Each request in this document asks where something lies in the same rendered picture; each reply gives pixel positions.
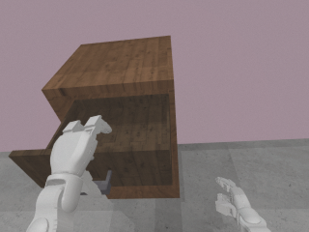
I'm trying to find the right robot forearm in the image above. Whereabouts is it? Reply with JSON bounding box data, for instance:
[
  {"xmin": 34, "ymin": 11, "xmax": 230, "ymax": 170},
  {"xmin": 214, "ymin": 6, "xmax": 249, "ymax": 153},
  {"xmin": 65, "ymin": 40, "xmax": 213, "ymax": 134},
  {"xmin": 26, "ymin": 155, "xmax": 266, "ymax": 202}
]
[{"xmin": 236, "ymin": 207, "xmax": 271, "ymax": 232}]

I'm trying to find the right robot hand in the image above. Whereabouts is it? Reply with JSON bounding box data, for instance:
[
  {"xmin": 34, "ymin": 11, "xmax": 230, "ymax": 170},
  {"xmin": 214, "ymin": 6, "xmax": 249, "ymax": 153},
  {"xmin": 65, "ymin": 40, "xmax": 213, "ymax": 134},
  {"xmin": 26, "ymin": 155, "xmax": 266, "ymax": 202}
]
[{"xmin": 215, "ymin": 177, "xmax": 252, "ymax": 221}]

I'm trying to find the left robot forearm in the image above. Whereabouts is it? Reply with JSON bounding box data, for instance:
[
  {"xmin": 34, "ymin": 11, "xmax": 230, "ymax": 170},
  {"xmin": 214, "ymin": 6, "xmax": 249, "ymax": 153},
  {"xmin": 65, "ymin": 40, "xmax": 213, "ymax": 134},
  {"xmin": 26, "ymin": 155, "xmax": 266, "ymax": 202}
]
[{"xmin": 26, "ymin": 172, "xmax": 83, "ymax": 232}]

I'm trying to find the left robot hand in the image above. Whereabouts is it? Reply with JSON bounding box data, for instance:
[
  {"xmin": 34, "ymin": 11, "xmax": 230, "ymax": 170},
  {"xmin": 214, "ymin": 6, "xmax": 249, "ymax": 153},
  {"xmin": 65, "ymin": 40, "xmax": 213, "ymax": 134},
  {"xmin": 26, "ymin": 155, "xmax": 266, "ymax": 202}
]
[{"xmin": 50, "ymin": 115, "xmax": 112, "ymax": 198}]

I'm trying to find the drawer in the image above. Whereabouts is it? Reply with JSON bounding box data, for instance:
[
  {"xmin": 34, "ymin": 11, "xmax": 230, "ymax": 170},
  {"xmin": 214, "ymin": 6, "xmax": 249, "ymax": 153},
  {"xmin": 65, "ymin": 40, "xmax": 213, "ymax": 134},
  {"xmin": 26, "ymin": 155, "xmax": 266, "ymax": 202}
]
[{"xmin": 9, "ymin": 93, "xmax": 173, "ymax": 189}]

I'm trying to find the cabinet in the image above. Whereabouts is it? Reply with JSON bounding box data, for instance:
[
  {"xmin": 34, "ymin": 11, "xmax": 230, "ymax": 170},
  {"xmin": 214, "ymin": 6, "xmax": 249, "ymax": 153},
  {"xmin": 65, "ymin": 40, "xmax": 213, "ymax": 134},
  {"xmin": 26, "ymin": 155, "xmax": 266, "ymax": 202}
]
[{"xmin": 42, "ymin": 35, "xmax": 181, "ymax": 199}]

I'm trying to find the handle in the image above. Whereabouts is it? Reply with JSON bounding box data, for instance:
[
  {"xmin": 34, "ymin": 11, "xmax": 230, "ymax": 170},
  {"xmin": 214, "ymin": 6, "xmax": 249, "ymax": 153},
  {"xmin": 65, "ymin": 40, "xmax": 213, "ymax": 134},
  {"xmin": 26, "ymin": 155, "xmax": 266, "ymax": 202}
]
[{"xmin": 80, "ymin": 170, "xmax": 112, "ymax": 195}]

